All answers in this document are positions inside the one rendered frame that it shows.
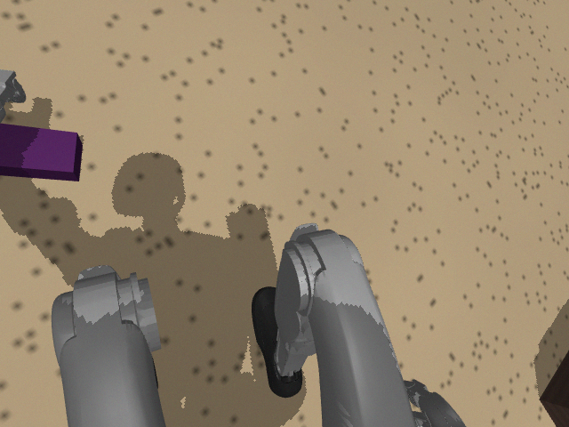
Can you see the carton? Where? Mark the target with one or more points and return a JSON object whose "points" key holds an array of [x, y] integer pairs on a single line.
{"points": [[39, 153]]}

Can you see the left robot hand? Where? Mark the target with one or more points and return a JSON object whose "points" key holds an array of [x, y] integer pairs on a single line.
{"points": [[10, 90]]}

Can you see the right robot hand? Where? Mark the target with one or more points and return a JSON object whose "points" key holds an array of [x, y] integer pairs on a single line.
{"points": [[435, 411]]}

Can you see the right robot foot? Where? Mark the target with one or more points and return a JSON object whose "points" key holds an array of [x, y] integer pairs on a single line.
{"points": [[265, 329]]}

